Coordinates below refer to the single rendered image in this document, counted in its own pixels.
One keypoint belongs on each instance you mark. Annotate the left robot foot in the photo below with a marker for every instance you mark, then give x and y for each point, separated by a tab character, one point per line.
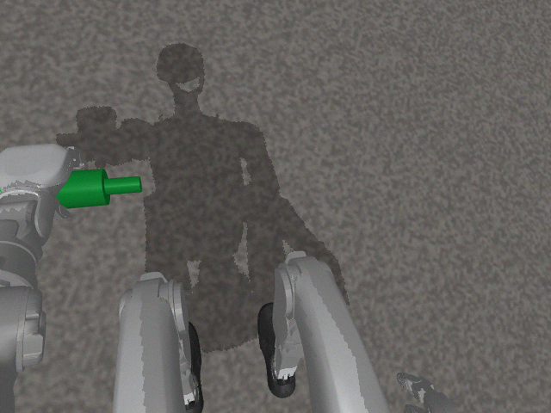
195	406

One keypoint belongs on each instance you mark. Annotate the right robot hand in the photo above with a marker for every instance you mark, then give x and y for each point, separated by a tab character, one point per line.
424	392

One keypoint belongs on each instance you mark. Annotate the left robot arm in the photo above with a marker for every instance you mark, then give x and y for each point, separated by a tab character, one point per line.
26	220

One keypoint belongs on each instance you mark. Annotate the bottle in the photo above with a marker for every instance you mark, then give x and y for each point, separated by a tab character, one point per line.
90	188

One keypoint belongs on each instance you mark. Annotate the left robot hand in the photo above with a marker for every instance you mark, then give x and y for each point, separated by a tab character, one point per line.
44	166

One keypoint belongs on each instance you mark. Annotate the right robot foot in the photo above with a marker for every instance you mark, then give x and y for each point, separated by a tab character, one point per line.
279	387

